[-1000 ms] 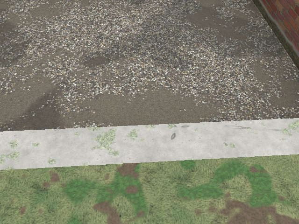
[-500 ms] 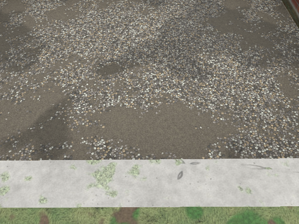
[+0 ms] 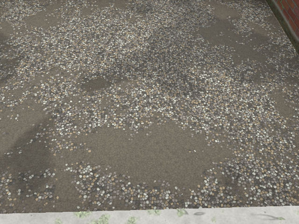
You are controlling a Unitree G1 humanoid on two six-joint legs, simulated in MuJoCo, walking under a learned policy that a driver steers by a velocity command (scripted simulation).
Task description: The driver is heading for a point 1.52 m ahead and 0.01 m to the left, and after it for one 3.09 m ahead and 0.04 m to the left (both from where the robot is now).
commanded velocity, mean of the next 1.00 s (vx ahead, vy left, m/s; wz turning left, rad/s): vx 0.50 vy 0.00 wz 0.00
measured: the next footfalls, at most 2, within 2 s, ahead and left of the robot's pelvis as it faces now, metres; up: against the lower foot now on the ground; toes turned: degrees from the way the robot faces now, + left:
right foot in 0.36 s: +0.35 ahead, -0.13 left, +0.00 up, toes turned +0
left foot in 0.84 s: +0.37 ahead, +0.05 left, +0.00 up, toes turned -3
